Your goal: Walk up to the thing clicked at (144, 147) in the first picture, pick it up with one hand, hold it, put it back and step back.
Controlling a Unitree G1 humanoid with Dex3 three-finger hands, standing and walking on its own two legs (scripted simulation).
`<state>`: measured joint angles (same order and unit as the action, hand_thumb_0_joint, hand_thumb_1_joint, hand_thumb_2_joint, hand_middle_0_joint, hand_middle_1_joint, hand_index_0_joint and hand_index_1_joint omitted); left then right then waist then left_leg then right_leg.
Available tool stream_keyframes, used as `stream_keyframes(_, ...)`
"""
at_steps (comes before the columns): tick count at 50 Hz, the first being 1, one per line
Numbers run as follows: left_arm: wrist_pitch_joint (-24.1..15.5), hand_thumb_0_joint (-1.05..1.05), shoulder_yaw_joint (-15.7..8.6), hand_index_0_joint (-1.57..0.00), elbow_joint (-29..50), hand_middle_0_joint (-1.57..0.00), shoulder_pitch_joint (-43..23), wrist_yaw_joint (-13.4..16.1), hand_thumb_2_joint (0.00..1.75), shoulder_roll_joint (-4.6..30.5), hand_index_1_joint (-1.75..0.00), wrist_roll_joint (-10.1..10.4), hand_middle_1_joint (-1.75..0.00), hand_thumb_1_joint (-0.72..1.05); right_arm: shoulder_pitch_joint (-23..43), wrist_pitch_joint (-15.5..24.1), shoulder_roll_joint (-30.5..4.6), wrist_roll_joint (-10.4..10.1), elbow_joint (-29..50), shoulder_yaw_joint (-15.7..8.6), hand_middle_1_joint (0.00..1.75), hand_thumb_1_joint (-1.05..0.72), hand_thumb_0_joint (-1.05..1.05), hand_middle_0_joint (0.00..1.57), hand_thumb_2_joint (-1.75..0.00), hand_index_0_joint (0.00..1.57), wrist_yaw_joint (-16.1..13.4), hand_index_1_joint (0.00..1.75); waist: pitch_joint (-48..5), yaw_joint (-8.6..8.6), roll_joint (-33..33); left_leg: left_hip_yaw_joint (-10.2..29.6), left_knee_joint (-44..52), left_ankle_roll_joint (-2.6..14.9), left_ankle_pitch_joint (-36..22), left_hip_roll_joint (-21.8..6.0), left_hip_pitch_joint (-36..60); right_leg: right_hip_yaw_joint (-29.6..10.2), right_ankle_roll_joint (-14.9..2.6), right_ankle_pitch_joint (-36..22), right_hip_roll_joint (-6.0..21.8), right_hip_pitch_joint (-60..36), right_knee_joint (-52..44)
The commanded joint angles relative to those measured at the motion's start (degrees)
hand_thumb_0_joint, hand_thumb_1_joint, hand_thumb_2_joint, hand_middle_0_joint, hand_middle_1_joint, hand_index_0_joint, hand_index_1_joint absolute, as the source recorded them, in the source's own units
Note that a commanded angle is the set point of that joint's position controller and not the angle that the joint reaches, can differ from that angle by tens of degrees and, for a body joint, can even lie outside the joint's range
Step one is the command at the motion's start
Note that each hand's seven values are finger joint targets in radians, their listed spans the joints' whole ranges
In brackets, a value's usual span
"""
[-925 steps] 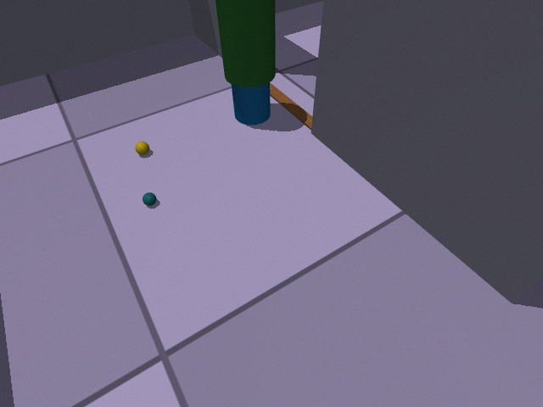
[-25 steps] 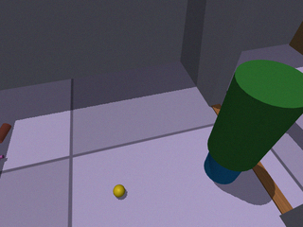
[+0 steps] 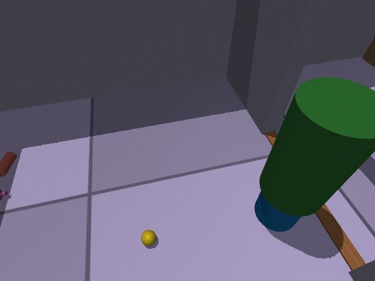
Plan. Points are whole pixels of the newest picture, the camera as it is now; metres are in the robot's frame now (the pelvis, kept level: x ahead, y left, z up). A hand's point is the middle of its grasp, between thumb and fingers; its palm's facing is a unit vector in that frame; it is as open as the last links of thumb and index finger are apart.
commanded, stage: walk up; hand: left
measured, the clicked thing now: (148, 237) +0.47 +0.23 -0.74
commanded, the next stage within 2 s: none
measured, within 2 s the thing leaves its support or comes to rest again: neither
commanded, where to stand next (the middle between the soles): +0.03 -0.01 m, yaw +0 degrees
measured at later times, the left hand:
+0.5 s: hand out of the picture -0.03 +0.26 -0.16, palm faces +0.03 -0.90 -0.43, open 7.4 cm
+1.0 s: hand out of the picture +0.08 +0.24 -0.15, palm faces +0.02 -0.91 -0.42, open 7.4 cm
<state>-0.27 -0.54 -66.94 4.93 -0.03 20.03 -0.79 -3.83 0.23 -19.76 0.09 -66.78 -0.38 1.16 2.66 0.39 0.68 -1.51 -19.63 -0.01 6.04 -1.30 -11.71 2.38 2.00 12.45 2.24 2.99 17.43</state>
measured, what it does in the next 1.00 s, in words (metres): steps on the spot: left foot, then right foot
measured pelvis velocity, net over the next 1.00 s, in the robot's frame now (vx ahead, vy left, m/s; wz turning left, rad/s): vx -0.04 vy -0.03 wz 0.06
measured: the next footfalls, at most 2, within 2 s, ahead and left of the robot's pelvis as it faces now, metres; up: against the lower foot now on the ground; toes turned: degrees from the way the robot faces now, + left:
left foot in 0.54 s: -0.05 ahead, +0.12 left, +0.00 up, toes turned +3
right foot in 0.80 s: +0.09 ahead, -0.14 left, +0.00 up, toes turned +2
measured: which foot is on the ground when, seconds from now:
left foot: down 0.00-0.28, up 0.30-0.52, down 0.54-0.82, up 0.84-1.00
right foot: down 0.00-0.54, up 0.56-0.78, down 0.80-1.00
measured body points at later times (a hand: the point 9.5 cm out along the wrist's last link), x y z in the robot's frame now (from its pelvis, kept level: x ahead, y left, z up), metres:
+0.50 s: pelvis -0.07 -0.01 -0.02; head -0.02 -0.03 +0.43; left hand -0.03 +0.31 -0.13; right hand +0.03 -0.32 -0.16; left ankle -0.09 +0.12 -0.73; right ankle -0.04 -0.14 -0.75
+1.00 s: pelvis -0.04 -0.03 -0.03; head +0.01 -0.05 +0.42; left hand +0.07 +0.29 -0.12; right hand +0.06 -0.34 -0.16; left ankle -0.07 +0.12 -0.71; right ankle +0.05 -0.14 -0.75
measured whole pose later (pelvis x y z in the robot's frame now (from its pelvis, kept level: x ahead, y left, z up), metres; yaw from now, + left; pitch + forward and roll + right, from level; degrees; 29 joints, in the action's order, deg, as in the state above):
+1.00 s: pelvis -0.04 -0.03 -0.03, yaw +3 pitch -2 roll +0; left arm -0.9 -1.7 -51.4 5.8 0.7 20.0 -1.9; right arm -9.6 -2.8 -23.6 -0.3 -53.5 -2.9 0.2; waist 7.6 0.4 3.3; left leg 4.5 -54.0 0.5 30.5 -0.4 -19.9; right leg 1.4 -1.0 11.8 0.9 22.0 35.8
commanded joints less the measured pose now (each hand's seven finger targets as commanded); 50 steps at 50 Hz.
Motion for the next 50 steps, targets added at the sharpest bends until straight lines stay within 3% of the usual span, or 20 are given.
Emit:
stream_keyframes(1, -0.61, 0.0, -3.53, -0.2, 4.66, -0.2, -3.23, 1.19, 0.9, 15.62, -0.3, 1.02, -0.3, 0.9, 3.11, -0.3, -16.61, 0.11, 3.91, -4.1, 0.3, -0.9, 0.0, 0.2, -0.9, 0.2, -0.97, 0.3, 1.24, 0.3, 1.46, 6.61, -2.16, 1.34, -19.66, -6.38, 2.46, -3.82, -2.51, -16.95, 5.85, 8.24, 2.98)
stream_keyframes(4, 0.07, 0.0, -3.64, -0.2, 7.17, -0.2, -0.82, 1.67, 0.9, 14.05, -0.3, 1.48, -0.3, 0.9, 1.16, -1.47, -15.74, -0.84, 6.52, -4.91, 0.3, -0.9, 0.0, 0.2, -0.9, 0.2, -1.03, 0.3, -6.47, 0.61, 0.99, 6.18, -5.39, 4.12, -28.6, -7.73, 5.5, -1.72, -2.47, -17.87, 3.65, 6.98, 9.59)
stream_keyframes(11, 2.21, 0.0, -5.03, -0.2, 9.77, -0.2, 9.63, 1.65, 0.9, 12.67, -0.3, 0.54, -0.3, 0.9, 7.14, -4.15, -16.85, 1.02, 15.82, -7.07, 0.3, -0.9, 0.0, 0.2, -0.9, 0.2, -0.74, 0.3, -9.98, -2.65, 9.0, 12.99, -5.62, 11.7, -4.04, -13.11, -11.48, -1.49, -5.78, 13.03, -0.3, 4.5, 27.63)
stream_keyframes(12, 2.18, 0.0, -5.45, -0.2, 9.52, -0.2, 12.16, 1.61, 0.9, 13.15, -0.3, 0.32, -0.3, 0.9, 8.91, -4.42, -16.13, 1.17, 17.05, -7.16, 0.3, -0.9, 0.0, 0.2, -0.9, 0.2, -0.63, 0.3, -8.34, -4.16, 7.41, 11.88, -9.47, 10.2, -0.55, -11.21, -13.52, -4.21, -7.02, 13.2, 2.04, 5.74, 22.53)
stream_keyframes(14, 1.17, 0.0, -7.69, -0.2, 13.08, -0.2, 6.46, 1.74, 0.9, 22.43, -0.3, -1.51, -0.3, 0.9, 8.14, -4.86, -10.45, 1.07, 18.59, -6.17, 0.3, -0.9, 0.0, 0.2, -0.9, 0.2, -0.78, 0.3, 0.28, -5.02, -16.88, 5.05, -36.31, 0.58, 24.79, 7.84, -18.35, -30.34, -15.54, 4.46, 22.05, 19.28, -4.64)
stream_keyframes(15, 0.51, 0.0, -7.86, -0.2, 16.61, -0.2, 2.51, 1.94, 0.9, 24.62, -0.3, -2.4, -0.3, 0.9, 5.15, -5.55, -11.44, 1.96, 19.16, -6.51, 0.3, -0.9, 0.0, 0.2, -0.9, 0.2, -1.16, 0.3, 2.64, -3.76, -14.63, 12.71, -46.72, -0.37, 28.56, 5.6, -17.24, -35.0, -20.17, 3.58, 26.16, 26.0, -5.5)
stream_keyframes(18, -0.26, 0.0, -6.63, -0.2, 18.32, -0.2, -4.85, 2.4, 0.9, 16.88, -0.3, -2.24, -0.3, 0.9, -5.21, -4.34, -13.62, -0.07, 15.16, -7.65, 0.3, -0.9, 0.0, 0.2, -0.9, 0.2, -0.54, 0.3, -3.66, 2.59, -5.83, 11.89, -50.87, -0.48, 19.38, 5.5, -15.01, -14.53, -13.24, -0.41, 13.83, 16.65, 2.26)
stream_keyframes(22, -1.23, 0.0, -6.96, -0.2, 18.4, -0.2, 1.73, 1.01, 0.9, 16.0, -0.3, -3.67, -0.3, 0.9, -4.21, -2.07, -12.87, 1.61, 15.7, -6.08, 0.3, -0.9, 0.0, 0.2, -0.9, 0.2, 0.68, 0.3, -6.8, -2.3, -14.26, 2.94, -24.36, -1.31, 25.07, 1.65, -12.6, -14.22, -11.79, 25.16, 11.92, 3.34, 2.01)
stream_keyframes(25, -0.04, 0.0, -7.2, -0.2, 18.0, -0.2, 6.02, -0.24, 0.9, 17.92, -0.3, -2.11, -0.3, 0.9, -7.03, -0.22, -12.0, 2.56, 14.7, -6.24, 0.3, -0.9, 0.0, 0.2, -0.9, 0.2, 0.28, 0.3, -2.18, -0.52, -9.43, -1.62, -0.26, 0.73, 15.97, 3.38, 1.13, -9.8, -10.43, 14.18, 10.07, 10.28, 8.95)
stream_keyframes(26, 0.2, 0.0, -6.0, -0.2, 18.7, -0.2, 7.19, -0.25, 0.9, 14.89, -0.3, -1.9, -0.3, 0.9, -11.05, 0.57, -13.32, 3.14, 13.43, -7.18, 0.3, -0.9, 0.0, 0.2, -0.9, 0.2, -0.27, 0.3, -3.68, 1.78, -1.77, 3.04, 4.94, 1.97, 12.46, 1.37, 12.79, -5.66, -7.64, 11.71, 6.98, 17.7, 18.6)
stream_keyframes(27, 0.2, 0.0, -4.51, -0.2, 20.3, -0.2, 8.25, -0.49, 0.9, 9.36, -0.3, -1.09, -0.3, 0.9, -11.6, 1.29, -18.31, 3.95, 14.36, -8.34, 0.3, -0.9, 0.0, 0.2, -0.9, 0.2, -0.58, 0.3, -2.88, 1.47, 12.8, 25.91, 9.92, 6.32, 26.26, -11.08, 19.69, 0.87, -3.73, 20.11, -0.73, 33.26, 33.51)
stream_keyframes(28, -0.25, 0.0, -6.17, -0.2, 20.69, -0.2, 2.81, -0.14, 0.9, 13.9, -0.3, -1.73, -0.3, 0.9, -12.53, 1.68, -24.97, 3.15, 15.3, -9.38, 0.3, -0.9, 0.0, 0.2, -0.9, 0.2, -0.48, 0.3, 1.69, 4.29, 10.51, 40.16, 10.77, 14.59, 38.9, -21.16, 10.37, -4.53, -2.81, 22.87, -0.98, 38.66, 36.1)
stream_keyframes(29, -0.92, 0.0, -6.54, -0.2, 20.42, -0.2, -0.24, -0.13, 0.9, 16.47, -0.3, -1.7, -0.3, 0.9, -11.62, 2.01, -23.41, 1.98, 15.33, -9.24, 0.3, -0.9, 0.0, 0.2, -0.9, 0.2, -0.35, 0.3, 7.08, 4.19, 5.59, 37.67, 11.73, 16.87, 38.01, -21.75, 3.87, -9.09, -3.22, 19.12, 1.47, 36.18, 37.93)
stream_keyframes(31, -1.59, 0.0, -6.0, -0.2, 18.47, -0.2, 5.68, -0.97, 0.9, 14.06, -0.3, -0.61, -0.3, 0.9, -7.72, 3.06, -17.04, 2.18, 16.63, -7.03, 0.3, -0.9, 0.0, 0.2, -0.9, 0.2, -0.83, 0.3, 4.77, 0.74, 3.32, 21.81, 5.64, 12.49, 18.4, -13.75, 10.38, -9.51, -3.31, 13.27, 1.3, 35.19, 35.22)
stream_keyframes(38, -2.54, 0.0, -5.36, -0.2, 15.27, -0.2, 10.32, 0.4, 0.9, 11.0, -0.3, 0.12, -0.3, 0.9, -4.95, 0.53, -13.55, 0.12, 18.5, -5.05, 0.3, -0.9, 0.0, 0.2, -0.9, 0.2, -1.26, 0.3, -1.38, -2.39, 7.93, 2.92, -13.68, 5.72, -15.28, -6.24, -3.86, 0.82, -3.29, -6.62, -2.93, 3.74, 9.91)
stream_keyframes(39, -2.9, 0.0, -6.0, -0.2, 15.01, -0.2, 11.51, 1.0, 0.9, 13.72, -0.3, -0.07, -0.3, 0.9, -6.95, 0.1, -11.33, -0.78, 18.31, -4.26, 0.3, -0.9, 0.0, 0.2, -0.9, 0.2, -1.41, 0.3, -3.46, -3.39, 1.87, 1.73, -20.35, 3.5, -10.74, -3.69, -6.05, -3.42, -4.06, -16.21, -0.08, -0.49, 8.11)
stream_keyframes(40, -3.25, 0.0, -7.01, -0.2, 15.49, -0.2, 12.25, 1.51, 0.9, 18.17, -0.3, -0.28, -0.3, 0.9, -9.47, -0.27, -8.95, -1.23, 19.01, -3.62, 0.3, -0.9, 0.0, 0.2, -0.9, 0.2, -1.52, 0.3, -5.97, -2.92, -9.19, 0.47, -30.47, 0.99, 6.56, 1.49, -11.46, -19.47, -7.63, -23.91, 11.42, -3.13, 4.51)
stream_keyframes(41, -3.0, 0.0, -6.65, -0.2, 16.66, -0.2, 9.25, 1.56, 0.9, 20.06, -0.3, 0.02, -0.3, 0.9, -11.02, -1.88, -10.96, -0.83, 17.94, -4.3, 0.3, -0.9, 0.0, 0.2, -0.9, 0.2, -2.37, 0.3, -6.82, -1.68, -8.38, 5.94, -36.1, 1.55, 29.14, 2.18, -8.14, -29.92, -14.94, -18.52, 20.53, 5.58, 1.0)
stream_keyframes(45, -2.03, 0.0, -5.85, -0.2, 18.26, -0.2, 1.74, 2.04, 0.9, 17.72, -0.3, -0.45, -0.3, 0.9, -12.86, -3.06, -13.37, -0.33, 14.83, -5.43, 0.3, -0.9, 0.0, 0.2, -0.9, 0.2, -2.26, 0.3, -1.81, 0.9, -8.08, 9.16, -41.47, 1.4, 25.37, -0.17, -9.02, -19.51, -12.8, 0.08, 13.16, 14.94, 2.58)
stream_keyframes(50, -1.08, 0.0, -6.29, -0.2, 18.71, -0.2, 1.78, 1.86, 0.9, 17.5, -0.3, -0.94, -0.3, 0.9, -11.63, -2.63, -13.35, 0.46, 13.75, -5.04, 0.3, -0.9, 0.0, 0.2, -0.9, 0.2, -1.62, 0.3, -4.58, -1.15, -12.14, 2.67, -28.72, -0.2, 24.01, 0.26, -8.01, -15.46, -13.67, -7.02, 11.73, 12.37, 7.5)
